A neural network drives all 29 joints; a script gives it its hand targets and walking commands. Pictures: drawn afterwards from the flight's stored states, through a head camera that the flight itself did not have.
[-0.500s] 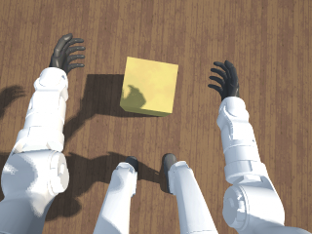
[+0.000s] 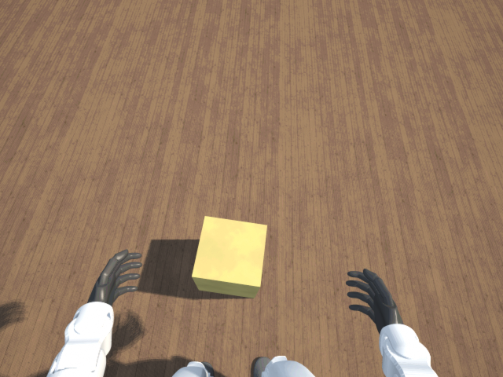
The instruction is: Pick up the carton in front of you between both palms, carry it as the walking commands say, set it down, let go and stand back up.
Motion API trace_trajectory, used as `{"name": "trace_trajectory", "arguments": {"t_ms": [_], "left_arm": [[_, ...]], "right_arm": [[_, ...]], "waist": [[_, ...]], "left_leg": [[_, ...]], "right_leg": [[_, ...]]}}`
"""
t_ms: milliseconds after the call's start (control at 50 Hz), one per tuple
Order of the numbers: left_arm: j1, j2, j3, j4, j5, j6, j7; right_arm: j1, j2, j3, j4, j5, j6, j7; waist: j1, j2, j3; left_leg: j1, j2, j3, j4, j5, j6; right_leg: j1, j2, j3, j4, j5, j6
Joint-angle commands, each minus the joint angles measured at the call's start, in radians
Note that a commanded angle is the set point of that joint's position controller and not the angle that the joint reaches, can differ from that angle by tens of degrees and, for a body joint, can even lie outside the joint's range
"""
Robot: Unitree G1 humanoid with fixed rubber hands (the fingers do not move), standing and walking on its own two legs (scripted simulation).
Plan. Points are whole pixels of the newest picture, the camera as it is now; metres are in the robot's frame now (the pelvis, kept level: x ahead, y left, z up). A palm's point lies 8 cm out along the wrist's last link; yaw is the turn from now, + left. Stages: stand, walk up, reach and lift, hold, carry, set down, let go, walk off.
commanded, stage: let go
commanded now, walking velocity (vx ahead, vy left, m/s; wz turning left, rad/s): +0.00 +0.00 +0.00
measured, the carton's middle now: (231, 259) +0.44 +0.02 -0.63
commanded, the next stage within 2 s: stand in 0.64 s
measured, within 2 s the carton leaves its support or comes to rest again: neither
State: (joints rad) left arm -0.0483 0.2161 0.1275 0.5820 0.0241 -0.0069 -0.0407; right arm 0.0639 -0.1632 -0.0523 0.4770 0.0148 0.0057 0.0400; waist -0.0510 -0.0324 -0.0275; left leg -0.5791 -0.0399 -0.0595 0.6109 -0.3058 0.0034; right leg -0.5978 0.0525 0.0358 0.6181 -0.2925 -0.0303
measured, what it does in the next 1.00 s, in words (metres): stands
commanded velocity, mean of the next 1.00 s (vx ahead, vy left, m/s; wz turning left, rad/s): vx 0.00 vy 0.00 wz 0.00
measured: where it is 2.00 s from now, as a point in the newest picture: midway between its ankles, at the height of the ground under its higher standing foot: outside the picture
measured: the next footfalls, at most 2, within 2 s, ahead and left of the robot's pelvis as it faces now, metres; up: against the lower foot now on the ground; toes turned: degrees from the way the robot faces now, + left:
none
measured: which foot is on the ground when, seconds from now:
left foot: down 0.00-1.00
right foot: down 0.00-1.00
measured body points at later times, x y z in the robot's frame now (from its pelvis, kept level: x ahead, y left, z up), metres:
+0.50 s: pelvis +0.00 +0.01 +0.02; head +0.01 +0.01 +0.47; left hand +0.18 +0.24 -0.06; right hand +0.18 -0.22 -0.06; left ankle -0.02 +0.12 -0.72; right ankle -0.01 -0.10 -0.72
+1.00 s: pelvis +0.01 +0.01 +0.01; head +0.02 +0.01 +0.46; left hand +0.16 +0.31 -0.07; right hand +0.17 -0.28 -0.08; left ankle -0.02 +0.12 -0.72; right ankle -0.01 -0.10 -0.72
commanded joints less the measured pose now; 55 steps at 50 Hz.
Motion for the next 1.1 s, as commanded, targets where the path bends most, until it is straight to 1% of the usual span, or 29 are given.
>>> {"name": "trace_trajectory", "arguments": {"t_ms": [0, 100, 220, 280, 380, 500, 520, 540, 560, 620, 640, 660, 680, 700, 720, 760, 820, 860, 940, 1080], "left_arm": [[0.117, 0.1, 0.002, -0.146, -0.008, -0.018, 0.001], [0.219, 0.085, -0.036, -0.169, -0.016, 0.015, -0.01], [0.226, 0.086, -0.063, -0.219, -0.023, 0.068, -0.025], [0.218, 0.091, -0.063, -0.239, -0.021, 0.097, -0.03], [0.216, 0.092, -0.063, -0.256, -0.018, 0.132, -0.033], [0.223, 0.086, -0.057, -0.266, -0.011, 0.147, -0.029], [0.264, 0.088, -0.06, -0.212, -0.036, 0.115, -0.01], [0.263, 0.088, -0.059, -0.218, -0.032, 0.109, 0.0], [0.267, 0.087, -0.06, -0.214, -0.031, 0.11, 0.005], [0.234, 0.092, -0.067, -0.232, -0.032, 0.112, 0.008], [0.233, 0.211, -0.04, -0.109, 0.019, 0.077, 0.044], [0.249, 0.231, -0.038, -0.097, 0.024, 0.059, 0.053], [0.239, 0.232, -0.037, -0.088, 0.026, 0.046, 0.055], [0.231, 0.226, -0.041, -0.088, 0.026, 0.037, 0.057], [0.221, 0.216, -0.046, -0.084, 0.026, 0.028, 0.056], [0.22, 0.203, -0.05, -0.058, 0.024, 0.014, 0.054], [0.219, 0.215, -0.049, -0.025, 0.015, 0.005, 0.053], [0.225, 0.226, -0.05, -0.006, 0.012, 0.003, 0.055], [0.232, 0.247, -0.051, 0.029, 0.01, 0.002, 0.062], [0.23, 0.271, -0.055, 0.078, 0.008, -0.001, 0.069]], "right_arm": [[0.094, -0.109, 0.004, -0.137, 0.016, -0.016, 0.009], [0.15, -0.128, 0.01, -0.134, 0.01, 0.012, 0.016], [0.128, -0.14, 0.0, -0.14, 0.0, 0.065, 0.027], [0.121, -0.144, -0.01, -0.144, -0.016, 0.093, 0.029], [0.131, -0.144, -0.02, -0.142, -0.033, 0.129, 0.03], [0.12, -0.139, -0.022, -0.155, -0.032, 0.142, 0.037], [0.074, -0.157, -0.029, -0.203, -0.043, 0.195, 0.01], [0.09, -0.157, -0.018, -0.193, -0.045, 0.209, -0.001], [0.092, -0.158, -0.016, -0.192, -0.045, 0.214, -0.005], [0.097, -0.147, 0.001, -0.191, -0.036, 0.228, -0.012], [0.063, -0.245, -0.025, -0.051, -0.048, 0.137, -0.056], [0.089, -0.248, -0.027, -0.032, -0.054, 0.096, -0.07], [0.092, -0.261, -0.03, -0.009, -0.059, 0.072, -0.073], [0.089, -0.259, -0.031, 0.001, -0.059, 0.054, -0.072], [0.081, -0.256, -0.028, 0.014, -0.06, 0.039, -0.067], [0.078, -0.259, -0.027, 0.049, -0.058, 0.016, -0.06], [0.064, -0.269, -0.026, 0.091, -0.053, 0.001, -0.057], [0.071, -0.278, -0.025, 0.117, -0.051, -0.004, -0.059], [0.076, -0.3, -0.021, 0.166, -0.051, -0.01, -0.064], [0.07, -0.321, -0.014, 0.229, -0.05, -0.016, -0.069]], "waist": [[0.028, 0.031, -0.247], [0.038, 0.031, -0.109], [0.048, 0.029, 0.022], [0.046, 0.022, 0.055], [0.036, 0.016, 0.082], [0.046, 0.046, 0.098], [0.051, 0.029, 0.052], [0.061, 0.049, 0.065], [0.062, 0.053, 0.069], [0.058, 0.064, 0.085], [0.066, 0.088, 0.099], [0.061, 0.07, 0.095], [0.056, 0.065, 0.099], [0.047, 0.058, 0.098], [0.047, 0.053, 0.085], [0.048, 0.058, 0.052], [0.054, 0.037, -0.011], [0.052, 0.03, -0.036], [0.051, 0.025, -0.052], [0.053, 0.031, -0.032]], "left_leg": [[0.314, 0.001, 0.015, -0.141, 0.333, -0.013], [0.391, 0.006, 0.023, -0.207, 0.321, -0.016], [0.431, 0.012, 0.026, -0.242, 0.237, -0.014], [0.441, 0.015, 0.03, -0.244, 0.197, -0.01], [0.454, 0.017, 0.032, -0.238, 0.175, -0.004], [0.458, 0.02, 0.029, -0.237, 0.187, -0.007], [0.498, 0.025, 0.023, -0.209, 0.242, -0.002], [0.489, 0.023, 0.02, -0.201, 0.258, -0.003], [0.492, 0.026, 0.016, -0.2, 0.263, -0.004], [0.472, 0.03, 0.015, -0.208, 0.219, -0.001], [0.311, 0.066, -0.024, -0.196, 0.048, -0.016], [0.32, 0.061, -0.033, -0.207, -0.047, -0.004], [0.323, 0.061, -0.041, -0.207, -0.083, 0.002], [0.333, 0.073, -0.06, -0.204, -0.085, 0.004], [0.336, 0.082, -0.072, -0.202, -0.091, 0.006], [0.35, 0.093, -0.087, -0.208, -0.029, 0.015], [0.388, 0.095, -0.066, -0.161, 0.18, 0.008], [0.421, 0.098, -0.062, -0.148, 0.264, 0.004], [0.445, 0.105, -0.064, -0.146, 0.341, 0.005], [0.452, 0.109, -0.064, -0.158, 0.398, 0.005]], "right_leg": [[0.43, -0.047, 0.03, -0.134, 0.467, 0.058], [0.481, -0.041, 0.028, -0.201, 0.438, 0.058], [0.488, -0.031, 0.009, -0.237, 0.287, 0.05], [0.5, -0.029, 0.004, -0.238, 0.23, 0.048], [0.52, -0.027, -0.001, -0.228, 0.206, 0.047], [0.54, -0.023, -0.007, -0.221, 0.196, 0.041], [0.525, 0.006, -0.02, -0.192, 0.169, 0.043], [0.514, 0.004, -0.018, -0.186, 0.161, 0.038], [0.503, 0.004, -0.018, -0.183, 0.154, 0.037], [0.488, 0.001, -0.012, -0.182, 0.125, 0.036], [0.382, -0.065, 0.03, -0.183, 0.084, 0.051], [0.373, -0.076, 0.051, -0.192, 0.022, 0.049], [0.355, -0.082, 0.065, -0.202, -0.029, 0.043], [0.337, -0.087, 0.074, -0.204, -0.048, 0.033], [0.322, -0.086, 0.077, -0.202, -0.052, 0.028], [0.346, -0.083, 0.072, -0.191, 0.024, 0.026], [0.397, -0.099, 0.077, -0.172, 0.17, 0.023], [0.402, -0.105, 0.078, -0.164, 0.226, 0.019], [0.418, -0.113, 0.079, -0.159, 0.291, 0.017], [0.436, -0.125, 0.085, -0.166, 0.352, 0.016]]}}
